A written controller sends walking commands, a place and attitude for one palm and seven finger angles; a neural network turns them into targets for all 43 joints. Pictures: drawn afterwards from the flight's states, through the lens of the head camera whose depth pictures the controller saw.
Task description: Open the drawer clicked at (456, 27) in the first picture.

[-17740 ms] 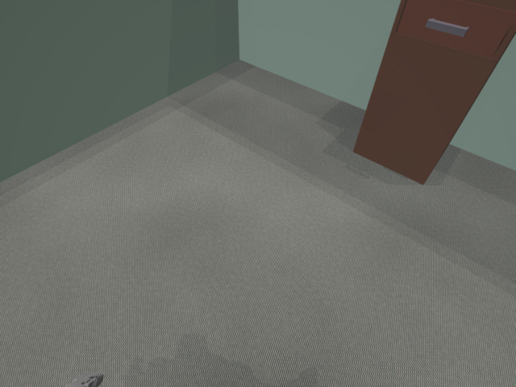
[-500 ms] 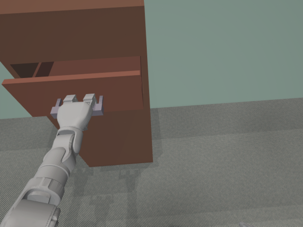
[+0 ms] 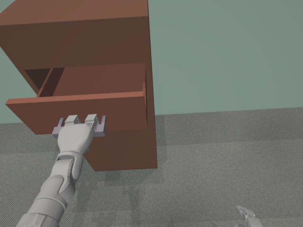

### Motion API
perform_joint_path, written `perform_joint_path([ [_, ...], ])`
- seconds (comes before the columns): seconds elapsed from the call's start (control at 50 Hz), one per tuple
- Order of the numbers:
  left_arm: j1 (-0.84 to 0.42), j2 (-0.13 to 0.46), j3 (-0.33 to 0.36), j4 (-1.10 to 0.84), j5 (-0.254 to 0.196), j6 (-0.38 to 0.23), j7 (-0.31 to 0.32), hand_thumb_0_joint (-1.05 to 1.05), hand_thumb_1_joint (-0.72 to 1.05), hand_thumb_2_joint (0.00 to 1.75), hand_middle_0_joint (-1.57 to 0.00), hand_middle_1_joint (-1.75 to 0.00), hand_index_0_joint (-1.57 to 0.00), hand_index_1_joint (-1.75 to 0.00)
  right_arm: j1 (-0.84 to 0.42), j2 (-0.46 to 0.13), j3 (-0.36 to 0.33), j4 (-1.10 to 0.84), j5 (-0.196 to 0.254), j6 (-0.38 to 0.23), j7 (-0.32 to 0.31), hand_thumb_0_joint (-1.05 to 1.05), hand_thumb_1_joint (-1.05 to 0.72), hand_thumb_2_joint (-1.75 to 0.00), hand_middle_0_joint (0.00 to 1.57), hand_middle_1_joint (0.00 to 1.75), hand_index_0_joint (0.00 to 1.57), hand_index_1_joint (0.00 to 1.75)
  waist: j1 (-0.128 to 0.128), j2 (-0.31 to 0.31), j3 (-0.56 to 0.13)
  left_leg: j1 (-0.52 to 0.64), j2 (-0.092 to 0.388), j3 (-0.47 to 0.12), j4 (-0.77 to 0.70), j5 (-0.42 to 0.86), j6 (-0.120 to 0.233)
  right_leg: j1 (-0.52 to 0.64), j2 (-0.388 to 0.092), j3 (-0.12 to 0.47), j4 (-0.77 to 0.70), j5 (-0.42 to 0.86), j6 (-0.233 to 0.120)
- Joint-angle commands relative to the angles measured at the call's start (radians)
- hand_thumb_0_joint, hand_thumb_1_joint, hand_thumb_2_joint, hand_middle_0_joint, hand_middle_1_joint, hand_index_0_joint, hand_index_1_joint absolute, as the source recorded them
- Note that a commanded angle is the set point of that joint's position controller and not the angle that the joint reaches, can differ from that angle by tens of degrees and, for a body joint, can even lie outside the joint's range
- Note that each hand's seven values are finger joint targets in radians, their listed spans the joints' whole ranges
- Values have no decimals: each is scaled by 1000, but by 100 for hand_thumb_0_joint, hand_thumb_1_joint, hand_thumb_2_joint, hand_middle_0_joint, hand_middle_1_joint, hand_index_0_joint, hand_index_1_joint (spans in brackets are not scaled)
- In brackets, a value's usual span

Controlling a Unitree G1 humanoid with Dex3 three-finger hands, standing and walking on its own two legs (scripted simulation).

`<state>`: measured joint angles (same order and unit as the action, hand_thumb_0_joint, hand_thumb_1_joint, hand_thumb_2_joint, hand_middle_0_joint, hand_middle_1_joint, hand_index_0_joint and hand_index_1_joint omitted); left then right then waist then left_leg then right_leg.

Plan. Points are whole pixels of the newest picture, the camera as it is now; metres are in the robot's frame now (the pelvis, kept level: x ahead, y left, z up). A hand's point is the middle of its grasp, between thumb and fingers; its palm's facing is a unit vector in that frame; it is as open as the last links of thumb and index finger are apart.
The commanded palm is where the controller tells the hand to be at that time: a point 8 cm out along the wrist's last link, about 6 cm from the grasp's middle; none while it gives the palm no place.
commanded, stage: pull the drawer open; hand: left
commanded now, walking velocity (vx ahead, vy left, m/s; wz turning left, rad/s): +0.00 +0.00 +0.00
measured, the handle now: (81, 125) +0.39 +0.24 +0.03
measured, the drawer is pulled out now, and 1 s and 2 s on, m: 0.15 0.27 0.30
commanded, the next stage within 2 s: open the thumb to release the handle in 1.44 s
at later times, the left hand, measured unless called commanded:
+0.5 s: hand (79, 168) +0.26 +0.21 +0.01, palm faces +0.00 -0.07 -1.00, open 6.1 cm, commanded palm +0.23 +0.24 +0.07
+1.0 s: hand (75, 187) +0.22 +0.21 +0.01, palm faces +0.01 -0.09 -1.00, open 6.1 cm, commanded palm +0.18 +0.23 +0.07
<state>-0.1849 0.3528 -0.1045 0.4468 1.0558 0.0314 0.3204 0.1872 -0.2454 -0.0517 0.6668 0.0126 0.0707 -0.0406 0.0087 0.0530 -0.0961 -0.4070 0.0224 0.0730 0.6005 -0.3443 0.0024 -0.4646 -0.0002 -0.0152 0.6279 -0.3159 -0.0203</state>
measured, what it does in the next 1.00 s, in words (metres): stands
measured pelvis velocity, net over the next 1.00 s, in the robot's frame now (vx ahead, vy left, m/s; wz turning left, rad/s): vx -0.02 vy -0.01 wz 0.00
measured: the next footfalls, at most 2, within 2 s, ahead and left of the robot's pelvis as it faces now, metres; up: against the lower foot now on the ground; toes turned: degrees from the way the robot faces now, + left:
none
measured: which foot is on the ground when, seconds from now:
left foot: down 0.00-1.00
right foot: down 0.00-1.00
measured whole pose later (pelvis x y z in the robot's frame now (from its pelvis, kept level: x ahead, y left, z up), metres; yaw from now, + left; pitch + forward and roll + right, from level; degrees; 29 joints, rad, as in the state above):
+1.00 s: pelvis -0.02 -0.01 +0.00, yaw +0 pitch +4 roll +1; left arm 0.25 0.34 -0.12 0.06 1.06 0.03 0.34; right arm 0.11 -0.23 -0.03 0.66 -0.01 0.03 -0.03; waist 0.06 0.06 -0.06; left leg -0.34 0.02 0.07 0.60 -0.33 -0.01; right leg -0.41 0.00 -0.01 0.65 -0.32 -0.03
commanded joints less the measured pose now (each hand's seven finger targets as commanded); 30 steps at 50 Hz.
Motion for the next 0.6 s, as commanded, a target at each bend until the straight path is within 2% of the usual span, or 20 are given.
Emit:
perform_joint_path([
  [0.0, -142, 202, 144, -226, -26, 22, 47, 0, 90, 90, -40, -135, -40, -135, -75, -113, -32, -136, -4, -52, -8, 0, -90, -90, 20, 30, 20, 30, 48, -56, -266, 72, -53, -9, -35, 382, 26, 234, 22, 6, -44, 433, -10],
  [0.02, -124, 203, 147, -234, -29, 22, 47, 0, 90, 90, -40, -135, -40, -135, -78, -113, -31, -138, -3, -54, -8, 0, -90, -90, 20, 30, 20, 30, 47, -70, -258, 70, -53, -10, -37, 374, 25, 235, 22, 5, -46, 430, -9],
  [0.06, -106, 222, 163, -266, -23, 19, 50, 0, 90, 90, -40, -135, -40, -135, -92, -111, -28, -143, -5, -54, -9, 0, -90, -90, 20, 30, 20, 30, 57, -48, -265, 74, -55, -9, -38, 377, 23, 243, 21, 8, -42, 427, -11],
  [0.08, -110, 188, 132, -287, -25, 20, 51, 0, 90, 90, -40, -135, -40, -135, -97, -109, -28, -144, -7, -59, -7, 0, -90, -90, 20, 30, 20, 30, 49, -45, -258, 83, -54, -10, -37, 374, 24, 231, 20, 6, -45, 425, -11],
  [0.14, -33, 208, 166, -303, -25, 22, 55, 0, 90, 90, -40, -135, -40, -135, -111, -108, -27, -147, -9, -63, -6, 0, -90, -90, 20, 30, 20, 30, 64, -78, -256, 77, -55, -11, -39, 370, 22, 251, 19, 11, -47, 435, -10],
  [0.18, -38, 209, 165, -324, -26, 21, 58, 0, 90, 90, -40, -135, -40, -135, -121, -105, -24, -144, -8, -65, -7, 0, -90, -90, 20, 30, 20, 30, 60, -68, -229, 72, -56, -12, -43, 344, 21, 235, 20, 12, -49, 404, -10],
  [0.2, -22, 190, 148, -338, -24, 22, 58, 0, 90, 90, -40, -135, -40, -135, -127, -102, -23, -148, -9, -68, -7, 0, -90, -90, 20, 30, 20, 30, 63, -68, -241, 74, -58, -9, -41, 338, 22, 239, 18, 12, -49, 400, -8],
  [0.22, -16, 213, 170, -350, -21, 21, 63, 0, 90, 90, -40, -135, -40, -135, -131, -102, -24, -145, -10, -70, -7, 0, -90, -90, 20, 30, 20, 30, 66, -60, -241, 80, -56, -10, -44, 338, 20, 237, 20, 13, -49, 392, -10],
  [0.24, 0, 203, 163, -368, -20, 21, 65, 0, 90, 90, -40, -135, -40, -135, -138, -102, -24, -147, -13, -70, -7, 0, -90, -90, 20, 30, 20, 30, 70, -54, -253, 87, -58, -9, -41, 347, 21, 248, 18, 18, -52, 404, -10],
  [0.26, 33, 204, 167, -366, -21, 25, 66, 0, 90, 90, -40, -135, -40, -135, -141, -98, -20, -151, -12, -74, -6, 0, -90, -90, 20, 30, 20, 30, 73, -62, -234, 79, -58, -10, -45, 333, 21, 243, 16, 15, -53, 393, -9],
  [0.3, 3, 196, 153, -377, -23, 25, 67, 0, 90, 90, -40, -135, -40, -135, -150, -97, -16, -147, -12, -76, -9, 0, -90, -90, 20, 30, 20, 30, 63, -68, -211, 73, -59, -11, -46, 301, 21, 226, 18, 16, -59, 357, -6],
  [0.34, 51, 233, 197, -390, -23, 24, 68, 0, 90, 90, -40, -135, -40, -135, -160, -98, -18, -145, -13, -75, -12, 0, -90, -90, 20, 30, 20, 30, 82, -46, -222, 78, -61, -8, -50, 315, 18, 254, 17, 26, -62, 378, -11],
  [0.4, 85, 199, 168, -404, -27, 28, 67, 0, 90, 90, -40, -135, -40, -135, -170, -90, -12, -148, -14, -79, -13, 0, -90, -90, 20, 30, 20, 30, 79, -65, -207, 70, -63, -9, -51, 300, 19, 251, 15, 25, -61, 377, -7],
  [0.44, 122, 219, 198, -405, -32, 25, 65, 0, 90, 90, -40, -135, -40, -135, -179, -91, -13, -147, -14, -78, -15, 0, -90, -90, 20, 30, 20, 30, 88, -77, -194, 67, -62, -10, -58, 293, 17, 259, 16, 31, -70, 371, -7],
  [0.46, 111, 225, 195, -424, -27, 22, 66, 0, 90, 90, -40, -135, -40, -135, -184, -90, -10, -147, -15, -79, -15, 0, -90, -90, 20, 30, 20, 30, 87, -68, -202, 67, -62, -9, -58, 288, 18, 258, 14, 33, -66, 364, -6],
  [0.5, 123, 194, 169, -438, -24, 23, 69, 0, 90, 90, -40, -135, -40, -135, -189, -85, -10, -149, -15, -83, -14, 0, -90, -90, 20, 30, 20, 30, 83, -46, -190, 75, -62, -9, -58, 280, 17, 237, 17, 28, -68, 338, -8],
  [0.52, 130, 197, 175, -442, -23, 22, 71, 0, 90, 90, -40, -135, -40, -135, -188, -84, -12, -146, -15, -84, -12, 0, -90, -90, 20, 30, 20, 30, 83, -55, -188, 79, -61, -10, -58, 280, 17, 234, 19, 28, -70, 331, -9],
  [0.56, 189, 207, 191, -466, -25, 21, 73, 0, 90, 90, -40, -135, -40, -135, -194, -84, -10, -156, -17, -87, -11, 0, -90, -90, 20, 30, 20, 30, 98, -49, -195, 79, -61, -10, -61, 280, 16, 247, 18, 31, -70, 327, -10],
  [0.58, 173, 182, 165, -468, -28, 22, 72, 0, 90, 90, -40, -135, -40, -135, -196, -83, -8, -153, -17, -88, -10, 0, -90, -90, 20, 30, 20, 30, 85, -62, -182, 77, -62, -12, -59, 273, 17, 240, 17, 32, -73, 330, -8],
])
